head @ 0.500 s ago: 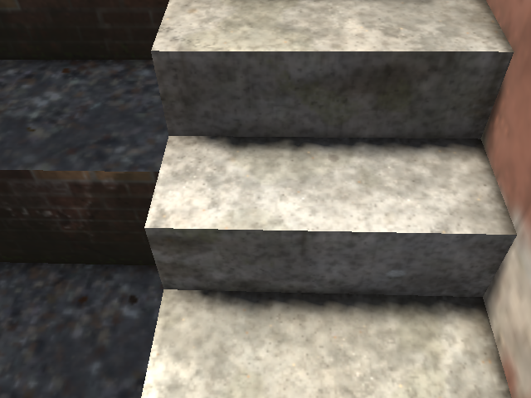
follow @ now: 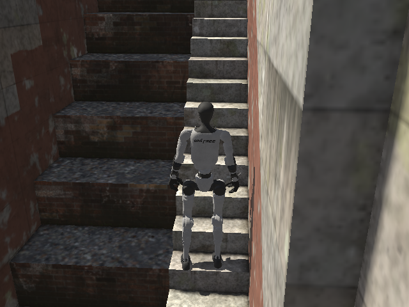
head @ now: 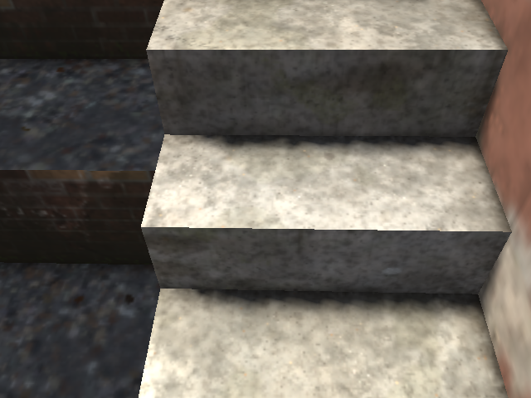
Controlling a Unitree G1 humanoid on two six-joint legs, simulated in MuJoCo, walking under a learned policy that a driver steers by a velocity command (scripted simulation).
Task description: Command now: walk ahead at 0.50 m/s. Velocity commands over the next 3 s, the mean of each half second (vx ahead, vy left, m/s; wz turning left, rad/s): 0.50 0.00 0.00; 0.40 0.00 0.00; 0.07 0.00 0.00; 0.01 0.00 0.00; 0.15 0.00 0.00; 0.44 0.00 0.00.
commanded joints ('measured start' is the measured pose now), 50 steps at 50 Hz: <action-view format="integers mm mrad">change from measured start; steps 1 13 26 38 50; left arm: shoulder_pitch -24 -22 -29 -30 26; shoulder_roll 114 116 110 110 118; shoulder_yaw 24 24 20 16 28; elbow -50 -43 -41 -25 16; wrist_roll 0 2 1 0 -5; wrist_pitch -12 -18 -20 -20 2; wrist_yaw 2 -1 -1 -3 9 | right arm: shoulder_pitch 1 0 -1 6 39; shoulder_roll -91 -84 -88 -84 -95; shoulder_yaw -21 -19 -19 -20 -22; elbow -57 -56 -49 -34 -7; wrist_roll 1 5 4 1 7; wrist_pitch -13 -15 -17 -22 -6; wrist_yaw -2 -1 -1 3 -3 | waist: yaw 2 -1 -3 -6 -3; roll -8 -8 -11 -10 -2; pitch -23 -22 -26 -14 -26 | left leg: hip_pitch -1 -3 11 12 12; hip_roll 73 72 78 90 107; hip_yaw -42 -42 -44 -50 -60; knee -23 -45 -63 -84 -76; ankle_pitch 276 255 295 333 350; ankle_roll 94 86 88 92 72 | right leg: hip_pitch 10 33 31 24 45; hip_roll -120 -133 -133 -144 -163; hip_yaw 84 98 87 90 99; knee -35 -52 -56 -62 -77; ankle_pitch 455 490 478 496 554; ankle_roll -56 -44 -38 -30 -4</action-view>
